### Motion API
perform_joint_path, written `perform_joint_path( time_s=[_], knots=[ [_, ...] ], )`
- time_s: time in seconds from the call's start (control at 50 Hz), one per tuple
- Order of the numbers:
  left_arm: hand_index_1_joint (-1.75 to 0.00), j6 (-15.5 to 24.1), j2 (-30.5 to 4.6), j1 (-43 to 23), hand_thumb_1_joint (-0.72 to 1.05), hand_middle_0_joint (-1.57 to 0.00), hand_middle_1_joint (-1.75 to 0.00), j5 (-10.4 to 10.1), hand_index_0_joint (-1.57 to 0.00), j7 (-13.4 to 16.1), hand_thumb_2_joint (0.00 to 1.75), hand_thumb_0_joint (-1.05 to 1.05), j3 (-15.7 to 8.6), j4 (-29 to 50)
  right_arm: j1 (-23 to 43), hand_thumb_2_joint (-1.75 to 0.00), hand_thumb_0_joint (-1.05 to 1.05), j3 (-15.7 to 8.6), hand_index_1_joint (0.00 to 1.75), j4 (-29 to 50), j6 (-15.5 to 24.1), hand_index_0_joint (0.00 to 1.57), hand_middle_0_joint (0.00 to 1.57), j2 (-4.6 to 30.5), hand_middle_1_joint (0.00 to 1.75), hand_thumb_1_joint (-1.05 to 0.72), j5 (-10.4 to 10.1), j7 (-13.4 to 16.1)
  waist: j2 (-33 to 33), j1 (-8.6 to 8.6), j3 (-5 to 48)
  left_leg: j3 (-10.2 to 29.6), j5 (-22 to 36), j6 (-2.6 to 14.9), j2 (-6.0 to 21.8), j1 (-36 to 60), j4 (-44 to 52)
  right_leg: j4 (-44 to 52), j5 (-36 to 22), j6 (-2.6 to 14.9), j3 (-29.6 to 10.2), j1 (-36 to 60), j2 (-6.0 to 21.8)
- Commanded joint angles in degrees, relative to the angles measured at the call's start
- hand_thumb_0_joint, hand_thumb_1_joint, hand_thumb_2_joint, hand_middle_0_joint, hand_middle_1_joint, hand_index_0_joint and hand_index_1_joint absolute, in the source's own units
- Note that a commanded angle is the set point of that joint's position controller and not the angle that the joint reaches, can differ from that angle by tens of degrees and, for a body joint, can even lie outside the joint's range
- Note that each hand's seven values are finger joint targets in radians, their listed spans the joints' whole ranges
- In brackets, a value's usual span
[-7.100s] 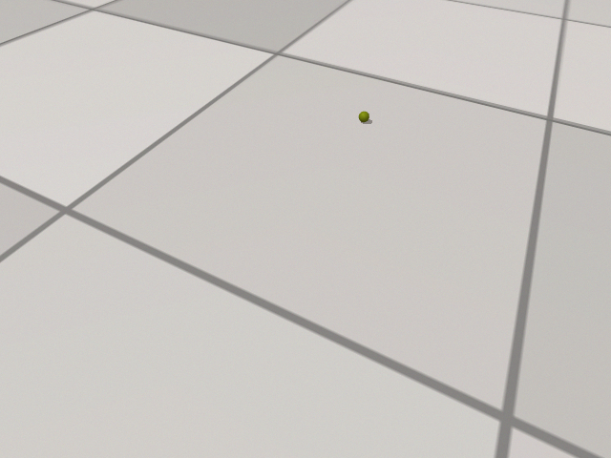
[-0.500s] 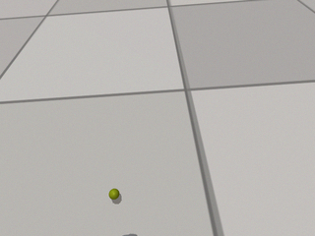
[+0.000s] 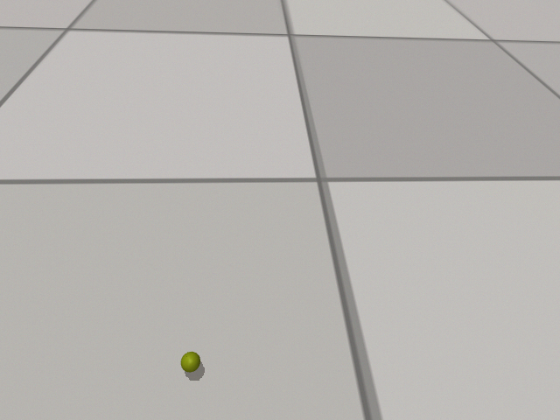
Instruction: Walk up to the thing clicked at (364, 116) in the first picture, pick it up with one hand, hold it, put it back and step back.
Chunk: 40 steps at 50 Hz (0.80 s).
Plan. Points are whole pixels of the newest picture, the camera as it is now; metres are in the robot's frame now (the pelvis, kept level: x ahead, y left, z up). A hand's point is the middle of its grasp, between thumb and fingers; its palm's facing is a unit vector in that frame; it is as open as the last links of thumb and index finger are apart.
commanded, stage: walk up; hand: left
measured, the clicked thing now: (190, 361) +0.47 +0.28 -0.74
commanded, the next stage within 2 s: stand in 1.22 s
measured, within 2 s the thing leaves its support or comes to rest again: neither
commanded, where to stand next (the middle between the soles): +0.09 +0.01 m, yaw +0 degrees
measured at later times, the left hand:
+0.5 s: hand out of the picture +0.11 +0.26 -0.15, palm faces -0.04 -0.94 -0.35, open 7.4 cm
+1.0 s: hand out of the picture +0.11 +0.26 -0.15, palm faces -0.04 -0.93 -0.35, open 7.4 cm
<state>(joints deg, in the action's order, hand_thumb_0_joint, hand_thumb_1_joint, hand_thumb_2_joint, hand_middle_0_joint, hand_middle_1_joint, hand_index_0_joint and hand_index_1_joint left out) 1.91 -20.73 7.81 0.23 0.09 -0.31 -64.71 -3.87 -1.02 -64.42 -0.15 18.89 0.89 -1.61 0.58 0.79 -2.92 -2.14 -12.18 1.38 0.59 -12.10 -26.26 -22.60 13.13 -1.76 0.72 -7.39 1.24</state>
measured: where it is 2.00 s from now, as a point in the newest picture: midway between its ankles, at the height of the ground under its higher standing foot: outside the picture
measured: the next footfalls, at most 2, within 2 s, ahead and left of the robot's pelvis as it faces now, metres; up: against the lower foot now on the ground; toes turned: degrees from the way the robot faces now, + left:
none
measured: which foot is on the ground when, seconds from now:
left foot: down 0.00-1.00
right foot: down 0.00-1.00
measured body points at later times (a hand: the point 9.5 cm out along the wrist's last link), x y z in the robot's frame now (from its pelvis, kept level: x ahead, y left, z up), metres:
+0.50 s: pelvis +0.02 +0.01 +0.01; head +0.02 +0.02 +0.45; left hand +0.11 +0.31 -0.13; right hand +0.11 -0.29 -0.12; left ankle +0.02 +0.10 -0.74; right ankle -0.01 -0.14 -0.74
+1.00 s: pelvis +0.02 +0.00 +0.01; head +0.03 +0.01 +0.45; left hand +0.11 +0.31 -0.13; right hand +0.11 -0.30 -0.13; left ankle +0.02 +0.10 -0.74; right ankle -0.01 -0.14 -0.74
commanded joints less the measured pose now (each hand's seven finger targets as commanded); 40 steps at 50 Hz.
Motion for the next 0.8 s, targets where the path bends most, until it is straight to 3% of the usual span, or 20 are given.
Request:
perform_joint_path(
  time_s=[0.0,0.1,0.24,0.38,0.48,0.62,0.72,0.78],
  knots=[
    [-0.30,1.7,-12.2,-3.1,0.90,-0.20,-0.30,-0.1,-0.20,1.0,0.90,0.00,-2.0,2.7,3.5,-0.90,0.00,-2.5,0.30,3.2,1.5,0.20,0.20,13.5,0.30,-0.90,-0.6,1.4,-2.4,-0.69,5.4,7.6,10.5,1.07,7.1,5.8,7.0,5.0,-8.3,2.49,-5.0,-0.9,5.0],
    [-0.30,1.4,-12.0,-3.9,0.90,-0.20,-0.30,0.2,-0.20,1.0,0.90,0.00,-1.7,2.2,3.9,-0.90,0.00,-2.8,0.30,3.1,1.3,0.20,0.20,13.7,0.30,-0.90,-0.6,1.4,-1.9,-0.87,6.4,7.2,10.7,1.08,7.3,7.1,8.3,5.8,-9.3,1.98,-4.3,0.6,5.3],
    [-0.30,1.1,-11.9,-5.0,0.90,-0.20,-0.30,0.3,-0.20,1.1,0.90,0.00,-1.6,2.0,4.0,-0.90,0.00,-3.0,0.30,3.0,1.4,0.20,0.20,13.6,0.30,-0.90,-0.5,1.5,-1.4,-1.02,7.7,5.7,17.9,0.68,7.1,9.8,7.9,5.6,-13.1,1.74,-3.8,1.7,6.0],
    [-0.30,0.8,-11.8,-5.7,0.90,-0.20,-0.30,0.4,-0.20,1.1,0.90,0.00,-1.6,1.8,4.2,-0.90,0.00,-3.2,0.30,2.8,1.3,0.20,0.20,13.5,0.30,-0.90,-0.4,1.4,-1.0,-0.97,5.1,6.1,13.2,0.69,6.9,8.0,10.0,6.2,-10.0,1.60,-3.8,1.7,5.8],
    [-0.30,0.7,-11.8,-5.5,0.90,-0.20,-0.30,0.7,-0.20,1.0,0.90,0.00,-1.5,2.0,4.4,-0.90,0.00,-3.1,0.30,3.0,1.2,0.20,0.20,13.8,0.30,-0.90,-0.2,1.3,-1.7,-0.80,4.3,6.8,6.4,0.71,7.0,6.7,11.8,6.7,-7.4,1.61,-3.8,1.6,5.7],
    [-0.30,0.7,-11.9,-6.0,0.90,-0.20,-0.30,0.7,-0.20,1.0,0.90,0.00,-1.8,2.2,3.2,-0.90,0.00,-2.8,0.30,2.8,1.4,0.20,0.20,13.3,0.30,-0.90,-0.3,1.3,-1.4,-1.17,5.1,6.2,8.6,0.34,6.4,6.8,11.0,6.6,-9.5,1.71,-4.0,2.6,5.9],
    [-0.30,0.8,-11.8,-5.5,0.90,-0.20,-0.30,0.7,-0.20,1.1,0.90,0.00,-1.8,2.4,2.6,-0.90,0.00,-2.8,0.30,2.9,1.4,0.20,0.20,13.3,0.30,-0.90,-0.4,1.4,-1.0,-1.11,7.0,5.4,13.9,0.49,6.4,8.9,9.2,6.5,-12.9,1.72,-4.0,3.4,6.4],
    [-0.30,0.5,-11.8,-5.3,0.90,-0.20,-0.30,0.7,-0.20,1.2,0.90,0.00,-1.8,2.5,2.9,-0.90,0.00,-3.0,0.30,2.9,1.3,0.20,0.20,13.5,0.30,-0.90,-0.2,1.5,-1.3,-1.20,5.7,5.4,13.5,0.54,6.4,8.8,9.4,6.4,-12.6,1.73,-3.6,2.3,6.1]
  ],
)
